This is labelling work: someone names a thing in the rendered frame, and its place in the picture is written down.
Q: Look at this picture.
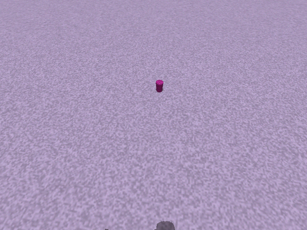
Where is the cup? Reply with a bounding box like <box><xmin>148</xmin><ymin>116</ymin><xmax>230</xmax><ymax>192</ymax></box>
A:
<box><xmin>156</xmin><ymin>80</ymin><xmax>164</xmax><ymax>92</ymax></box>

